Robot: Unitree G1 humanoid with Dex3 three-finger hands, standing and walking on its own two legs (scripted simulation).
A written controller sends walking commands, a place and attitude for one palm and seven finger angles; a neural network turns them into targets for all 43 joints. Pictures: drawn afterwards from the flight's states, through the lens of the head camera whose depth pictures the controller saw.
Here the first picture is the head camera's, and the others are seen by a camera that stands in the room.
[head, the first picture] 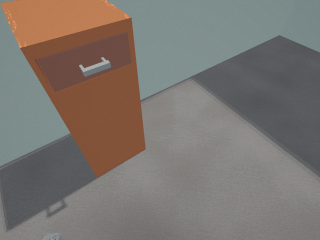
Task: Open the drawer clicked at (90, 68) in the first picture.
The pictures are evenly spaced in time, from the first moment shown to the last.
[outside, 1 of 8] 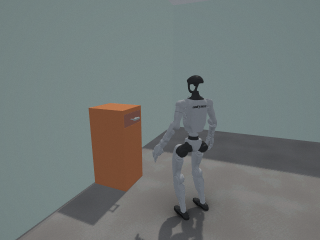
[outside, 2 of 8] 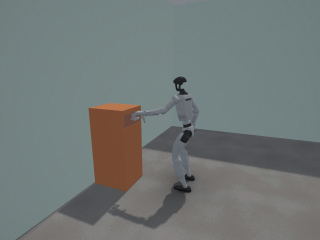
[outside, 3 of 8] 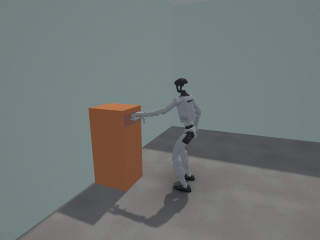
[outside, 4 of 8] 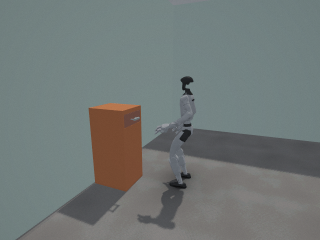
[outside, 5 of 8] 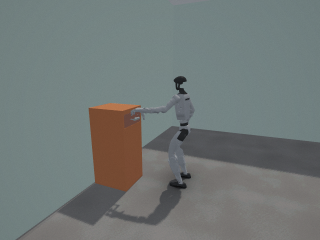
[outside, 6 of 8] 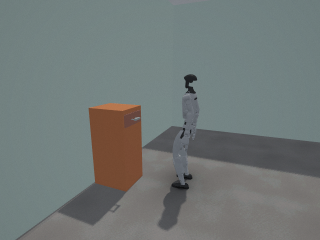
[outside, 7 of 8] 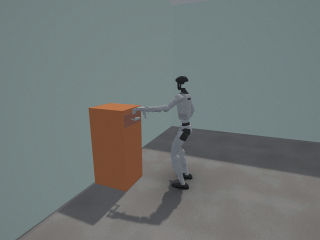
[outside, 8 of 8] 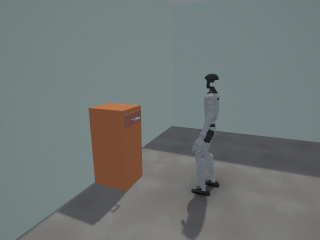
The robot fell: no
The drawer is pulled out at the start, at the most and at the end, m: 0.00 0.01 0.01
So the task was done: no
